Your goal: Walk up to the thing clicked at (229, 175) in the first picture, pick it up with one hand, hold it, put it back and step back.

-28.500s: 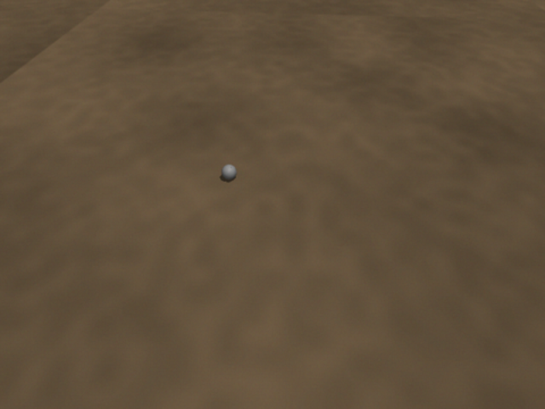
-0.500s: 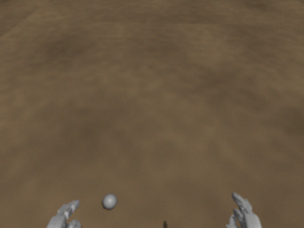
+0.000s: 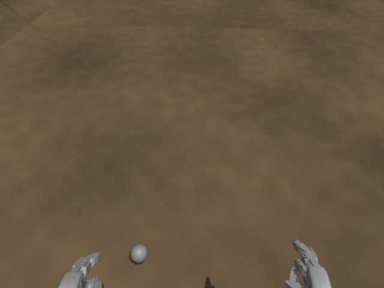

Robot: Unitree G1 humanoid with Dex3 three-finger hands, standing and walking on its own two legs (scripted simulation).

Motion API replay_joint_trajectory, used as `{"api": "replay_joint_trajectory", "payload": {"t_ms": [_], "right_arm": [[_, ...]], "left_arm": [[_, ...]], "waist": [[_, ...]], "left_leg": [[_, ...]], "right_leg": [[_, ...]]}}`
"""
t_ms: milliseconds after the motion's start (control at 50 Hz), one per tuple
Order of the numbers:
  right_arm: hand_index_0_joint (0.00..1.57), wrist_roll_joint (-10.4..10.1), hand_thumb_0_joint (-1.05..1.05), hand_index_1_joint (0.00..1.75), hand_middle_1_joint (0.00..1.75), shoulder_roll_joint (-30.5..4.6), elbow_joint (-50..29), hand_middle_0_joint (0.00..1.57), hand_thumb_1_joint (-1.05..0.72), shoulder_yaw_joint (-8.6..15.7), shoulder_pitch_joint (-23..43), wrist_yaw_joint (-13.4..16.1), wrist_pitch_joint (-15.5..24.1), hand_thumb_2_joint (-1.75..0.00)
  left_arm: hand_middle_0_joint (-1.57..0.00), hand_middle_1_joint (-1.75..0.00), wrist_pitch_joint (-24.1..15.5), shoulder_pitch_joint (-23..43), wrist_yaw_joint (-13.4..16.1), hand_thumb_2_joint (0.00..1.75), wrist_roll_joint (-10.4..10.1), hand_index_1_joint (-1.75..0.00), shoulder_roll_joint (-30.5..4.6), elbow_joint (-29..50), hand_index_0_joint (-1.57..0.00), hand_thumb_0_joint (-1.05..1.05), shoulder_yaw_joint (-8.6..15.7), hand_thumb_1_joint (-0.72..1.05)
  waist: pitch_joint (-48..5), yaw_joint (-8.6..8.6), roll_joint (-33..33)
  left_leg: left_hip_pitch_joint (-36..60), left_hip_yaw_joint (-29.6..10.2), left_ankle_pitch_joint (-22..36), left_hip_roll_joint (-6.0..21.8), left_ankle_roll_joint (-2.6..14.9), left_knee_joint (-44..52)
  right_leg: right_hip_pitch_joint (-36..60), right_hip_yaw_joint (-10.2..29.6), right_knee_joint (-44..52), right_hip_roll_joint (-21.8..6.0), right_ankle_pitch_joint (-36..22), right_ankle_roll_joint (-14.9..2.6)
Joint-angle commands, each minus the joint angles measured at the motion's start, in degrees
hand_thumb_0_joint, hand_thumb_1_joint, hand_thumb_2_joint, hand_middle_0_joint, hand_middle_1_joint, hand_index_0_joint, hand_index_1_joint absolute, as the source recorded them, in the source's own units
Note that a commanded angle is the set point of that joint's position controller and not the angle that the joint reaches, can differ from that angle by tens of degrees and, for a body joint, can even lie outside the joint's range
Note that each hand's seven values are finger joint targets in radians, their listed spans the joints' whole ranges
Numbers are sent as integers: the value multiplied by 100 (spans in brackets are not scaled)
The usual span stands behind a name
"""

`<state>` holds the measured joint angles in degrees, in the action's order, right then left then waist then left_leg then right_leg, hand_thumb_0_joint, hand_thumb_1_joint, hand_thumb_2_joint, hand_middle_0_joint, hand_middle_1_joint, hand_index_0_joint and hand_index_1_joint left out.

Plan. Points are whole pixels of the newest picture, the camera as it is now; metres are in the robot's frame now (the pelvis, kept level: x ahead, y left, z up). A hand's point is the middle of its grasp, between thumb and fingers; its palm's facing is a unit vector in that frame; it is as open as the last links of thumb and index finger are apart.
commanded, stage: home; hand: left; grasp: from above
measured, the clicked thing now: (139, 253) +0.45 +0.24 -0.67
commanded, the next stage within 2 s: stand in 0.76 s
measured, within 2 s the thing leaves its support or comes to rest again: neither
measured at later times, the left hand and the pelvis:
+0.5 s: hand out of the picture +0.17 +0.18 -0.04, palm faces +0.04 -0.98 -0.20, open 7.4 cm; pelvis +0.01 +0.00 +0.00, yaw +0 degrees
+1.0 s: hand out of the picture +0.16 +0.21 -0.08, palm faces +0.00 -0.95 -0.32, open 7.4 cm; pelvis +0.00 +0.00 +0.02, yaw +0 degrees
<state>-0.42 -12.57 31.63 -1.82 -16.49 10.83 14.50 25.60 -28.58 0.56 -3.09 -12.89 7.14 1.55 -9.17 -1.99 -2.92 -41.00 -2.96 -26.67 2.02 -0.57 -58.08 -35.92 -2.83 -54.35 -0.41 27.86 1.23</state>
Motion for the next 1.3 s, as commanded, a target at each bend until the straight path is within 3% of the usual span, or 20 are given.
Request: {"api": "replay_joint_trajectory", "payload": {"t_ms": [0,200,380,520,540,660,800,820,840,860,880,900,940,980,1040,1100,1120,1180,1240,1280], "right_arm": [[20,21,0,30,30,-741,-925,20,-90,317,379,67,331,-90],[20,34,0,30,30,-742,-932,20,-90,329,337,60,310,-90],[20,7,0,30,30,-702,-1004,20,-90,302,415,53,280,-90],[20,10,0,30,30,-727,-1000,20,-90,348,345,62,276,-90],[20,14,0,30,30,-696,-1019,20,-90,328,346,62,271,-90],[20,8,0,30,30,-732,-962,20,-90,331,363,47,259,-90],[20,4,0,30,30,-734,-987,20,-90,351,354,42,232,-90],[20,8,0,30,30,-731,-1005,20,-90,356,337,49,231,-90],[20,681,0,30,30,-1346,444,20,-90,550,746,-293,-399,-90],[20,671,0,30,30,-1325,465,20,-90,629,801,-476,-636,-90],[20,706,0,30,30,-1398,307,20,-90,662,704,-568,-753,-90],[20,637,0,30,30,-1408,413,20,-90,659,710,-666,-815,-90],[20,395,0,30,30,-1215,717,20,-90,631,719,-865,-877,-90],[20,322,0,30,30,-1178,885,20,-90,673,839,-963,-921,-90],[20,344,0,30,30,-1167,1231,20,-90,682,836,-995,-1043,-90],[20,365,0,30,30,-1267,1500,20,-90,696,848,-974,-1086,-90],[20,358,0,30,30,-1264,1578,20,-90,694,904,-964,-1090,-90],[20,312,0,30,30,-1270,1831,20,-90,668,874,-922,-1162,-90],[20,287,0,30,30,-1392,2087,20,-90,676,838,-876,-1201,-90],[20,263,0,30,30,-1418,2215,20,-90,675,897,-870,-1241,-90]], "left_arm": [[-20,-30,-296,106,73,90,16,-30,-579,1035,-20,0,363,90],[-20,-30,-286,99,75,90,12,-30,-575,1047,-20,0,365,90],[-20,-30,-310,161,73,90,3,-30,-583,1105,-20,0,345,90],[-20,-30,-322,56,96,90,11,-30,-663,1174,-20,0,437,90],[-20,-30,-303,-37,85,90,18,-30,-563,1058,-20,0,353,90],[-20,-30,-310,40,96,90,1,-30,-600,1126,-20,0,383,90],[-20,-30,-295,-16,91,90,-1,-30,-657,1137,-20,0,436,90],[-20,-30,-300,66,96,90,12,-30,-613,1136,-20,0,387,90],[-20,-30,-1491,1697,327,90,678,-30,-1113,-874,-20,0,373,90],[-20,-30,-1855,1171,308,90,723,-30,-1204,-1892,-20,0,499,90],[-20,-30,-2045,1125,263,90,672,-30,-1262,-2110,-20,0,473,90],[-20,-30,-2167,1160,246,90,712,-30,-1318,-2377,-20,0,388,90],[-20,-30,-2245,1475,202,90,667,-30,-1221,-2853,-20,0,383,90],[-20,-30,-2294,1593,201,90,603,-30,-1230,-3349,-20,0,398,90],[-20,-30,-2435,1864,221,90,594,-30,-1243,-4030,-20,0,384,90],[-20,-30,-2518,1843,214,90,557,-30,-1156,-4609,-20,0,361,90],[-20,-30,-2538,1799,216,90,537,-30,-1141,-4788,-20,0,357,90],[-20,-30,-2583,1802,211,90,542,-30,-1194,-5286,-20,0,333,90],[-20,-30,-2581,1803,217,90,501,-30,-1198,-5658,-20,0,305,90],[-20,-30,-2576,1806,222,90,496,-30,-1240,-5895,-20,0,298,90]], "waist": [[-370,-41,104],[-458,-58,45],[-242,-27,115],[-546,-18,101],[-544,-36,146],[-354,-22,23],[-515,15,18],[-503,-60,44],[783,418,427],[325,386,745],[213,230,708],[169,282,467],[133,335,509],[194,370,569],[409,292,512],[532,349,24],[461,394,11],[660,344,246],[706,310,38],[921,326,34]], "left_leg": [[752,62,1015,-131,119,970],[853,27,1327,-107,104,953],[642,112,841,-152,122,952],[748,93,1207,-150,122,861],[782,126,1312,-164,128,807],[737,28,1012,-120,111,974],[776,31,1190,-126,111,930],[797,106,1278,-142,118,847],[869,-88,2368,58,384,1251],[1274,107,2384,-17,433,1197],[1605,-15,2392,-11,444,1211],[1658,-105,2244,-19,461,1349],[1889,24,1853,-81,422,1586],[2048,-25,1804,-83,384,1690],[2309,-86,1626,-28,397,2053],[2401,-383,1797,183,439,2578],[2600,-442,2118,242,453,2662],[2607,-361,2110,208,378,2900],[3081,-429,2317,305,343,3274],[2971,-456,1947,318,322,3524]], "right_leg": [[42,-122,921,172,-997,-102],[113,-147,826,179,-1269,-115],[-15,-92,989,148,-872,-93],[104,-96,885,149,-1229,-90],[125,-68,902,137,-1365,-74],[32,-128,861,170,-1022,-113],[106,-127,843,170,-1179,-109],[101,-87,880,153,-1300,-87],[1167,346,1134,-323,-1462,-315],[1264,694,1313,-406,-1514,-521],[1052,830,1361,-371,-1770,-590],[1340,775,1314,-401,-1842,-549],[1479,782,1427,-519,-1578,-445],[1476,777,1682,-528,-1508,-374],[1494,755,1988,-555,-1356,-290],[1846,491,1975,-418,-1546,-197],[1940,459,2006,-410,-1730,-179],[2299,502,2440,-483,-1943,-203],[2354,447,2645,-463,-1996,-179],[2528,444,2892,-476,-1820,-161]]}}
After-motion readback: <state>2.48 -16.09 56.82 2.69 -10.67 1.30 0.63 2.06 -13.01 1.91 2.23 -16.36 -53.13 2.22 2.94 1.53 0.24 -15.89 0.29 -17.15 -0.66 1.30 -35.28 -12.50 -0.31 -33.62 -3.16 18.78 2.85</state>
